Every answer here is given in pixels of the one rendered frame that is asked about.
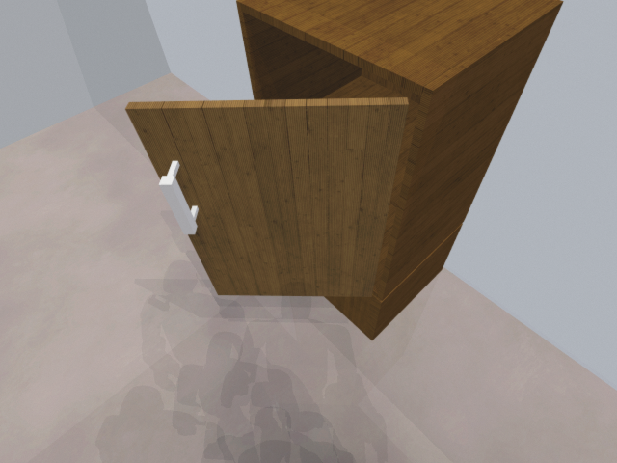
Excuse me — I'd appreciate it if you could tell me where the handle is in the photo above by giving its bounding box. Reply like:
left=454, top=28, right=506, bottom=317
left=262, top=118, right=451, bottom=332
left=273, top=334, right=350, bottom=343
left=159, top=161, right=199, bottom=234

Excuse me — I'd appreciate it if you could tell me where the cupboard door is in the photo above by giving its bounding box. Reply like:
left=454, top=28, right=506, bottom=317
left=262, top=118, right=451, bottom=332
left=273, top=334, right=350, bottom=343
left=125, top=97, right=409, bottom=297

